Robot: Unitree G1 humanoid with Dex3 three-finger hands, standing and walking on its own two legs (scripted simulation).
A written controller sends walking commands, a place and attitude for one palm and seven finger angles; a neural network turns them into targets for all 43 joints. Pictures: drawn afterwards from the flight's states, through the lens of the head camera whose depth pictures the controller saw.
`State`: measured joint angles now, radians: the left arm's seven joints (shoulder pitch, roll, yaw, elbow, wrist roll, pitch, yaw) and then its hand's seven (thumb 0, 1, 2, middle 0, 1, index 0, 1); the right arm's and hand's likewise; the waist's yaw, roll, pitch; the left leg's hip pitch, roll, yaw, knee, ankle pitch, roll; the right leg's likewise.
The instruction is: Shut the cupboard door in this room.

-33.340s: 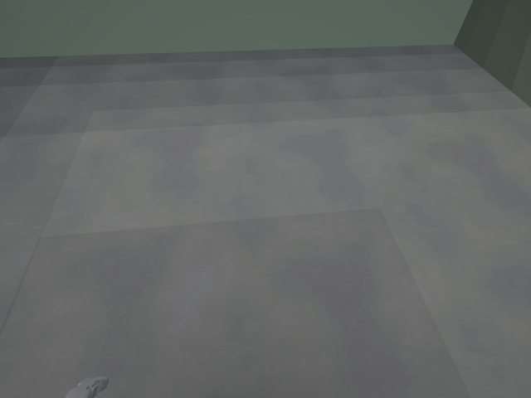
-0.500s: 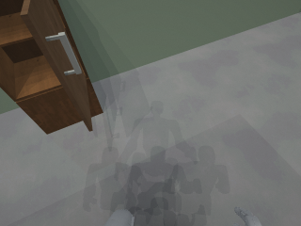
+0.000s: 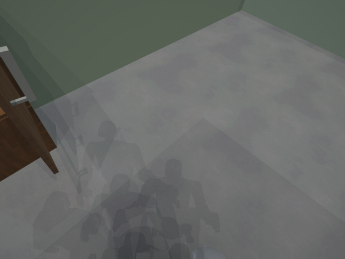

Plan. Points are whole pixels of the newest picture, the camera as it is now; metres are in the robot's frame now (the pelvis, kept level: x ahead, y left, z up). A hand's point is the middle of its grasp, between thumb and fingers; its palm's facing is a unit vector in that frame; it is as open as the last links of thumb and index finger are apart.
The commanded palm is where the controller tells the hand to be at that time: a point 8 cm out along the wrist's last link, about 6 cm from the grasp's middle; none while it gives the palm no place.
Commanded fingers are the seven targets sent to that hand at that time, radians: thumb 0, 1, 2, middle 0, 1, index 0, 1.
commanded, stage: walk around to get in front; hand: left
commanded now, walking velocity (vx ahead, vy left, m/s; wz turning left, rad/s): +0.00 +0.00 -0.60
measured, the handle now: (10, 79) +0.47 +0.47 +0.08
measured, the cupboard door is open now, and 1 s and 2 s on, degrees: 81 81 81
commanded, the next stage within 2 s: none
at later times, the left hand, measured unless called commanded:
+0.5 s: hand (137, 240) +0.18 +0.09 -0.16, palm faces -0.31 -0.92 -0.24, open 7.4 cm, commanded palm none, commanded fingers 0.00 0.90 0.90 -0.20 -0.30 -0.20 -0.30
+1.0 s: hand (144, 181) +0.36 +0.10 -0.19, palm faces -0.45 -0.88 -0.18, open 7.4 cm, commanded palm none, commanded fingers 0.00 0.90 0.90 -0.20 -0.30 -0.20 -0.30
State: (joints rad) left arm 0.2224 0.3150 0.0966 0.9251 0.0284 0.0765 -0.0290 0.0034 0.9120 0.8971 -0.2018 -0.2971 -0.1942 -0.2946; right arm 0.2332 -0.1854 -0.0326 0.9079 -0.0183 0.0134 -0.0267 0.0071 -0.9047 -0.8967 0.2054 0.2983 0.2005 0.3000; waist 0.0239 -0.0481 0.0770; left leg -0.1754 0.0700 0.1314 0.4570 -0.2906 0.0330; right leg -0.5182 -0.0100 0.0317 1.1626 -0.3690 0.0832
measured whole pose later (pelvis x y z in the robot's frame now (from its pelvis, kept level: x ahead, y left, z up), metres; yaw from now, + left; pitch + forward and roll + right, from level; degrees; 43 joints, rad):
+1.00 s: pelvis +0.25 -0.07 -0.01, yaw -32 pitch -2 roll -1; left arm 0.30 0.23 0.08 1.04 0.03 0.00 -0.02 0.01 0.91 0.90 -0.20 -0.30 -0.19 -0.29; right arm 0.22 -0.15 -0.04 0.94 -0.02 -0.07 -0.02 0.00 -0.92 -0.90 0.21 0.30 0.20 0.30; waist 0.04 -0.05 0.06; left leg -0.22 0.05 0.18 0.50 -0.25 0.05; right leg -0.51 -0.05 -0.01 1.25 -0.29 -0.01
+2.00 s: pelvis +0.56 -0.32 -0.02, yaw -40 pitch -2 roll -1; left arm 0.42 0.14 0.03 1.18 0.02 -0.04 0.00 0.00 0.91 0.90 -0.20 -0.30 -0.20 -0.29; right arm 0.08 -0.18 -0.05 0.97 -0.03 -0.07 0.01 0.00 -0.91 -0.90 0.20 0.30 0.19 0.30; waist 0.06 -0.03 0.09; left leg -0.36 0.08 0.15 0.62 -0.21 0.04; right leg -0.17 -0.04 -0.10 0.88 -0.49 -0.02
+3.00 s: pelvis +0.83 -0.58 -0.02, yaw -35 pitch +0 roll -2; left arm 0.46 0.12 0.02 1.17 0.03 -0.07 0.01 0.00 0.91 0.90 -0.21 -0.30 -0.20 -0.30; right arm 0.09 -0.17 -0.06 0.98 -0.03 -0.03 0.03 0.01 -0.91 -0.90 0.20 0.30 0.19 0.30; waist 0.06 -0.02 0.09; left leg -0.41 0.07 0.12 0.59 -0.18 0.05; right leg 0.00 -0.09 -0.29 0.49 -0.43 0.05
